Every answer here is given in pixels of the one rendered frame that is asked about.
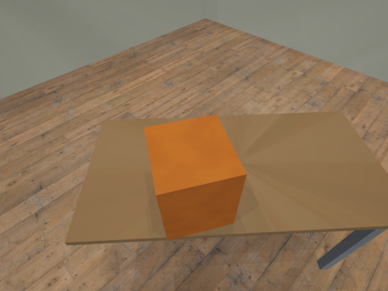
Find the table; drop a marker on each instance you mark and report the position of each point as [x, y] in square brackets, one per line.
[306, 173]

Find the carton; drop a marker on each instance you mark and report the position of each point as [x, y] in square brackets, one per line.
[197, 175]

